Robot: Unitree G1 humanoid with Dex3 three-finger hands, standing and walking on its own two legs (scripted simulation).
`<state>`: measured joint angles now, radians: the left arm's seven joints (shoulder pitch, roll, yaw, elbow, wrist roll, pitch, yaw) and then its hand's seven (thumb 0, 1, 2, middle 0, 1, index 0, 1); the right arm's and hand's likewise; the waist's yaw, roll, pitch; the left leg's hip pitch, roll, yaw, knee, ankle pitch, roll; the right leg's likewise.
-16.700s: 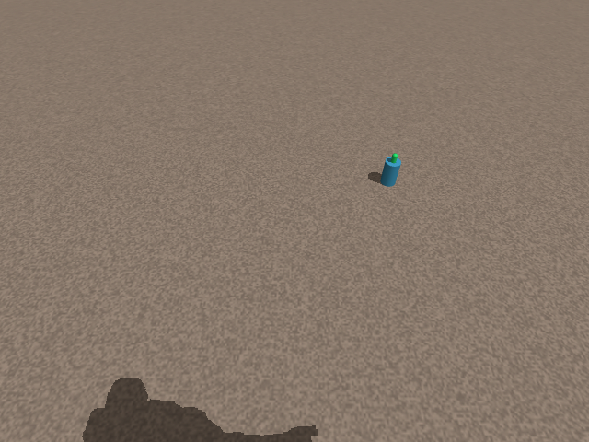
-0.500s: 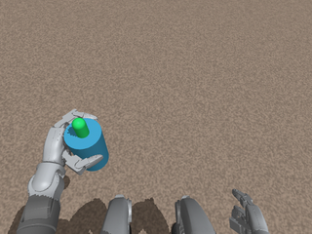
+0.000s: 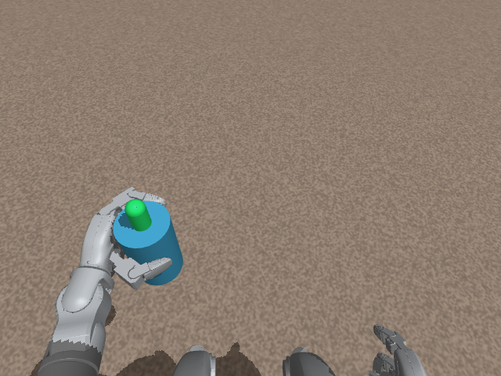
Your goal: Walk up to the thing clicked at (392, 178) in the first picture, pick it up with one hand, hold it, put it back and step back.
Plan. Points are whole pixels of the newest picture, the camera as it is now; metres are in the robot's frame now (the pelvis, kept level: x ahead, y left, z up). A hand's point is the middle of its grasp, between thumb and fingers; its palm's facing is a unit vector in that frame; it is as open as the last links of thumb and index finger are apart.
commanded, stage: lift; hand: left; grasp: from the side
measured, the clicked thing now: (148, 238) +0.33 +0.16 +0.03
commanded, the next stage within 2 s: hold in 0.38 s
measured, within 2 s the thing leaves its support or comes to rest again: neither
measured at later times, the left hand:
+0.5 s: hand (147, 221) +0.34 +0.16 +0.06, palm faces -0.13 -0.99 +0.01, open 10.9 cm
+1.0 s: hand (149, 214) +0.34 +0.15 +0.08, palm faces -0.13 -0.99 +0.00, open 10.9 cm
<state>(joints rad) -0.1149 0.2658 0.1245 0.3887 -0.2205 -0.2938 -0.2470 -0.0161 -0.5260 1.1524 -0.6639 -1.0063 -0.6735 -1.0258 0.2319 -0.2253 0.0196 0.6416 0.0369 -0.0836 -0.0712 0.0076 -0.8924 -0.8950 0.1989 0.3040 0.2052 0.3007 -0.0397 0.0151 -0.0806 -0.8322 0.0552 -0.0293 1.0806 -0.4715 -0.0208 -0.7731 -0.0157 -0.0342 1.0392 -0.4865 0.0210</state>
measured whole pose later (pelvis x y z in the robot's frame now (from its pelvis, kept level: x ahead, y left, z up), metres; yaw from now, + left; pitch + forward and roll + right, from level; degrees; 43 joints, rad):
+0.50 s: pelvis +0.02 -0.01 +0.03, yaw +0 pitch +9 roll -1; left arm -0.15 0.25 0.15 0.48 -0.23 -0.33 -0.31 -0.02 -0.52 1.14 -0.66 -1.01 -0.67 -1.03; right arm 0.23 -0.23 0.02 0.67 0.02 -0.06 -0.09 0.01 -0.88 -0.89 0.20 0.30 0.21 0.30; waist -0.03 0.01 -0.05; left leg -0.63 0.06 -0.02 0.91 -0.43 -0.03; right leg -0.59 -0.01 -0.03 0.88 -0.44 0.02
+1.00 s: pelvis +0.02 -0.01 +0.04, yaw +0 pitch +6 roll -1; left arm -0.14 0.24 0.14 0.47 -0.22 -0.32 -0.30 -0.02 -0.50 1.12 -0.65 -1.02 -0.66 -1.04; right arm 0.23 -0.23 0.01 0.68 0.02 -0.05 -0.09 0.01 -0.89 -0.90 0.20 0.30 0.21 0.30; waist -0.03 0.01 -0.03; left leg -0.53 0.06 -0.01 0.83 -0.40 -0.03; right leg -0.49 -0.01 -0.02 0.81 -0.42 0.01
